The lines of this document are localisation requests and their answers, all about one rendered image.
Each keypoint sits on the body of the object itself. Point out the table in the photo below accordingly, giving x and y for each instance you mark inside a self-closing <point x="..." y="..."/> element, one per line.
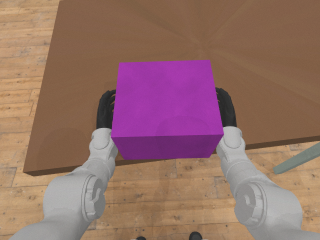
<point x="264" y="53"/>

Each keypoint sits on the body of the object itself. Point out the robot left hand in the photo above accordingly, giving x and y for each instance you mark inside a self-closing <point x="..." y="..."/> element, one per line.
<point x="104" y="112"/>

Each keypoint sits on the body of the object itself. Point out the robot right hand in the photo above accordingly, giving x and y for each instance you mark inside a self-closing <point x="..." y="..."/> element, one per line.
<point x="226" y="108"/>

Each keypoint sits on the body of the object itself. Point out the left robot forearm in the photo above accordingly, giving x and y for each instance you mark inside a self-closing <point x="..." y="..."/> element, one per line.
<point x="101" y="161"/>

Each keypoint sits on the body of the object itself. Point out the right robot forearm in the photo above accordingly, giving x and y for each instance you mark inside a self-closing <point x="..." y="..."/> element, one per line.
<point x="235" y="164"/>

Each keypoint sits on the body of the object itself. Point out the robot left upper arm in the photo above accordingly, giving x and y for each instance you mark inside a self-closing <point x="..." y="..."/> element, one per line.
<point x="71" y="203"/>

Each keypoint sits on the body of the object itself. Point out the carton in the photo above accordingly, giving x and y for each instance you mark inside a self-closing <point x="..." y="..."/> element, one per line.
<point x="166" y="110"/>

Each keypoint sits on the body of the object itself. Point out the robot right upper arm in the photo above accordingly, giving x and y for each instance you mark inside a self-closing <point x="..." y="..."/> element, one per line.
<point x="271" y="213"/>

